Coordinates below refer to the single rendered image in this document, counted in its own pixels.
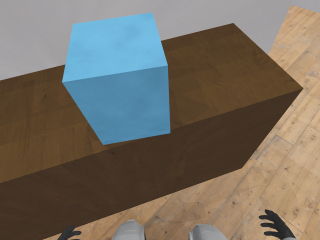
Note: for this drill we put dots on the carton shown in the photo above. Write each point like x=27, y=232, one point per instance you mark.
x=117, y=74

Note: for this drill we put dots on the pedestal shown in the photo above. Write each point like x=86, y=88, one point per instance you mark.
x=225, y=96

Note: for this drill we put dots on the left robot thigh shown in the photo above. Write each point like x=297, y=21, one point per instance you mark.
x=130, y=230

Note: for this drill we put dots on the right robot thigh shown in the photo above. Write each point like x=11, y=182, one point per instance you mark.
x=205, y=232

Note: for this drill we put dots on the robot right hand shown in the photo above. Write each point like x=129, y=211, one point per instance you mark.
x=279, y=225

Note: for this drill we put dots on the robot left hand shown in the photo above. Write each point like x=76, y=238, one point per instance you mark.
x=68, y=232

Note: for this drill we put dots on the robot thigh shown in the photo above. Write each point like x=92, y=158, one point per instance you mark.
x=130, y=230
x=205, y=232

